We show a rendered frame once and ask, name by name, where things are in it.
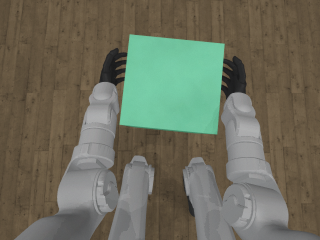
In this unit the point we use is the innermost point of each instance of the left robot forearm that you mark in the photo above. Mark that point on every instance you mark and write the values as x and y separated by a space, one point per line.
96 142

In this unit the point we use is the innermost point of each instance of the robot left shin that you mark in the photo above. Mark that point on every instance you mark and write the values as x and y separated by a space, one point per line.
135 158

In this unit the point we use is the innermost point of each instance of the carton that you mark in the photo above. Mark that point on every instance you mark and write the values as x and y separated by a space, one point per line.
172 84

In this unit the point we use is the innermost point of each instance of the robot left upper arm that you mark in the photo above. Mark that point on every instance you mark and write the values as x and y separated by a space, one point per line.
84 198

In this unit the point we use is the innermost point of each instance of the robot right hand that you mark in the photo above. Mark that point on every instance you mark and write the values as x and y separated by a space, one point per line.
237 82

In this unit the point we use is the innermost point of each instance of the robot left hand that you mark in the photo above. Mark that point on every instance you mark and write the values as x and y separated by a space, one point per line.
109 72

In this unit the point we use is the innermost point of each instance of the right robot forearm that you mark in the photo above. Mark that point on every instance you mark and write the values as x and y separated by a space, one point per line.
244 145

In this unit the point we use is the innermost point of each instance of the robot right foot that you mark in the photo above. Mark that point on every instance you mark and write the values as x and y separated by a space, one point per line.
191 209

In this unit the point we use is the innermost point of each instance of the robot right upper arm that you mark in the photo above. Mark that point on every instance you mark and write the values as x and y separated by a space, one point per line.
259 213

